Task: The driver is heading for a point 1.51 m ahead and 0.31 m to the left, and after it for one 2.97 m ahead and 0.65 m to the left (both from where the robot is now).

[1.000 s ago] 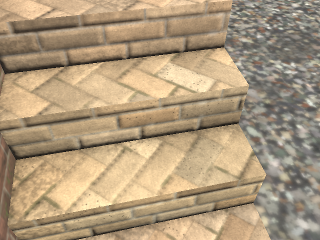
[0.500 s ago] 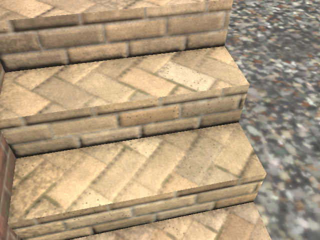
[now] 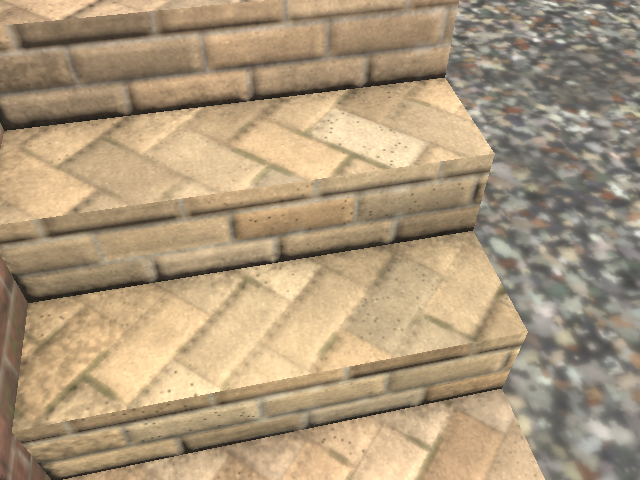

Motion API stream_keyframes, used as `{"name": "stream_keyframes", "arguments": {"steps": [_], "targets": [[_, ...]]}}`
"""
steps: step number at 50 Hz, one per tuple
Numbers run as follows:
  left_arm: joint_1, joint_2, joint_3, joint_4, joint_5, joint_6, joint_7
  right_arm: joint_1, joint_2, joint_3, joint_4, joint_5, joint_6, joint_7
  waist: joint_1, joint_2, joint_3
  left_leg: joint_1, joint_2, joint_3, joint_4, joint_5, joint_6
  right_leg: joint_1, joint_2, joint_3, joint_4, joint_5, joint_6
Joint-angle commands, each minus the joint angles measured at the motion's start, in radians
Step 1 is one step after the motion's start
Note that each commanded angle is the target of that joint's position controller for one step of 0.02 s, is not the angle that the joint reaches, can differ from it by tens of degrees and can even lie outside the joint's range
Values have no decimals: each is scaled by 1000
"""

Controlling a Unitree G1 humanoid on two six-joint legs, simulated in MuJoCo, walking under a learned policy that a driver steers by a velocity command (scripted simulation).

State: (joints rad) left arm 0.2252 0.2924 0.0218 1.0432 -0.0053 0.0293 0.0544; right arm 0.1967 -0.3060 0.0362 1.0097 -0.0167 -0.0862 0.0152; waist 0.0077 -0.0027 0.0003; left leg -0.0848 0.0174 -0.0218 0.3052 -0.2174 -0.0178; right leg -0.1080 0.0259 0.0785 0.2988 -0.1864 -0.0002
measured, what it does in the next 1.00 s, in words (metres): stands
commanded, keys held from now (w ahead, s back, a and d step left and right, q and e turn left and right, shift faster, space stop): w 0.34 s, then no key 0.66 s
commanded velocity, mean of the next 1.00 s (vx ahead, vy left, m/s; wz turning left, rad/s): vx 0.19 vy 0.00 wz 0.00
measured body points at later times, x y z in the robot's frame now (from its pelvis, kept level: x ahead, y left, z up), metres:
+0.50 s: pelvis +0.02 +0.00 +0.00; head +0.02 +0.00 +0.45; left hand +0.10 +0.27 -0.13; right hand +0.14 -0.26 -0.12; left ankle -0.03 +0.13 -0.75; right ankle -0.02 -0.12 -0.75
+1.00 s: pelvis +0.00 +0.00 +0.00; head +0.01 +0.00 +0.45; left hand +0.05 +0.28 -0.14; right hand +0.09 -0.27 -0.13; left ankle -0.03 +0.13 -0.75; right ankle -0.02 -0.13 -0.75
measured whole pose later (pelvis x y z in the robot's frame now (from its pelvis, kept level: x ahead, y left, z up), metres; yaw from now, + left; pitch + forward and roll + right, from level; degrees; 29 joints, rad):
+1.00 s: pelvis +0.00 +0.00 +0.00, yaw +0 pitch -1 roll +0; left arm 0.21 0.28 0.05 1.06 -0.01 0.03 0.06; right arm 0.19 -0.30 0.03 1.00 -0.01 -0.09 0.01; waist 0.01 0.00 0.02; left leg -0.08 0.02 -0.02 0.32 -0.23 -0.02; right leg -0.10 0.03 0.09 0.31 -0.20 -0.01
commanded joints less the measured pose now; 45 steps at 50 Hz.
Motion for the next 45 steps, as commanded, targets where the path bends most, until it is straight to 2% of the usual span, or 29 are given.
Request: {"name": "stream_keyframes", "arguments": {"steps": [1,4,10,17,20,23,26,28,29,45], "targets": [[2,100,17,-35,1,-5,6,-15,-111,-20,-39,0,-8,-9,1,9,2,-74,22,-24,-71,35,1,36,-40,46,-42,116,-38],[-8,95,13,-38,2,-13,8,-28,-108,-19,-42,2,-13,-15,2,9,26,-78,18,-27,-82,26,-3,19,-36,49,-60,91,-36],[-19,87,10,-47,-2,-31,7,-36,-102,-16,-51,6,-28,-17,2,3,14,-55,21,-33,-91,79,-1,46,-42,55,-65,171,-36],[-54,84,11,-60,-5,-43,2,-62,-98,-13,-70,7,-36,-16,2,2,-17,-25,30,-37,-99,161,-1,97,-55,61,-64,297,-36],[-39,101,18,-52,-4,-45,0,-46,-116,-19,-68,8,-37,-11,2,3,-29,-3,41,-37,-84,294,-1,121,-63,57,-45,434,-34],[-34,107,25,-45,-6,-39,-1,-40,-119,-22,-68,9,-33,-8,3,6,-52,11,45,-32,-67,338,0,136,-64,51,-29,465,-35],[-42,94,26,-43,-7,-30,-6,-46,-107,-20,-70,6,-24,-1,1,7,-41,5,49,-26,-58,334,0,127,-67,45,-20,457,-37],[-41,102,29,-40,-6,-25,-8,-45,-115,-23,-69,5,-20,3,2,9,-43,3,48,-24,-53,324,1,123,-66,45,-14,443,-38],[-42,118,35,-37,-5,-25,-4,-47,-130,-28,-68,4,-20,-2,3,11,-47,-1,43,-27,-53,297,1,120,-59,48,-17,408,-39],[-12,113,47,-15,-6,-6,4,-15,-127,-36,-51,5,-12,-8,1,8,-6,-49,38,-25,-35,184,0,64,-49,54,2,291,-46]]}}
